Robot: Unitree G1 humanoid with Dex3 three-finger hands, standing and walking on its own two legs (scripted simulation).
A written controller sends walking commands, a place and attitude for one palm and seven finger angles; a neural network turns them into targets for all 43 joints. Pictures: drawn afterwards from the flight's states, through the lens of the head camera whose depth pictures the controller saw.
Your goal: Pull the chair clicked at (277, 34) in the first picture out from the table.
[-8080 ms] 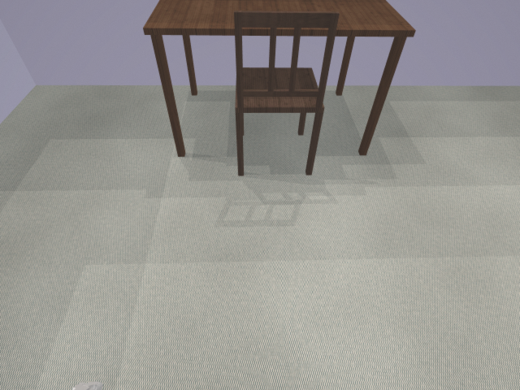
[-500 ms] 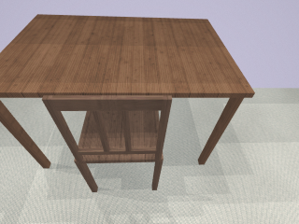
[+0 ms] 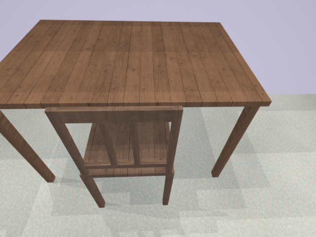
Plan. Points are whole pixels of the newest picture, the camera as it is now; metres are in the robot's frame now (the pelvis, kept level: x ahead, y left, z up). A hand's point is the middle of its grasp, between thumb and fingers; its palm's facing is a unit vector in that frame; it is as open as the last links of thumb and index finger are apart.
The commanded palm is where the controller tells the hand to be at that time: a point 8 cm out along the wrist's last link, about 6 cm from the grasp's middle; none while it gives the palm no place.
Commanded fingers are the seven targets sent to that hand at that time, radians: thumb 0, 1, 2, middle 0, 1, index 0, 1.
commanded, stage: look again from close up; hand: left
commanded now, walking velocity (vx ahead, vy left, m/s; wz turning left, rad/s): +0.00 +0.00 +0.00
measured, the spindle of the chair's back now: (109, 145) +0.44 +0.21 -0.11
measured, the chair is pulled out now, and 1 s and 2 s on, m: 0.00 0.00 0.00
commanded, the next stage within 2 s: none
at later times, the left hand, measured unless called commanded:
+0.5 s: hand out of the picture -0.03 +0.15 -0.18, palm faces +0.04 -0.98 -0.18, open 7.4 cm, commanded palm none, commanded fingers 0.00 0.90 0.90 -0.20 -0.30 -0.20 -0.30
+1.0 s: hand out of the picture -0.04 +0.15 -0.18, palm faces +0.04 -0.98 -0.17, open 7.4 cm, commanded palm none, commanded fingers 0.00 0.90 0.90 -0.20 -0.30 -0.20 -0.30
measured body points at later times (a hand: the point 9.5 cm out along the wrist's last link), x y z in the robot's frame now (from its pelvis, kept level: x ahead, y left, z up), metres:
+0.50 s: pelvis +0.00 -0.01 +0.00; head +0.00 -0.01 +0.45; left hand -0.03 +0.21 -0.16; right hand +0.00 -0.23 -0.16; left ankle +0.01 +0.11 -0.74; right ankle -0.05 -0.15 -0.74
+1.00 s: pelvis -0.01 -0.02 +0.00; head +0.00 -0.01 +0.45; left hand -0.04 +0.20 -0.16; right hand -0.01 -0.23 -0.16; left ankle +0.01 +0.11 -0.74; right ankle -0.05 -0.15 -0.74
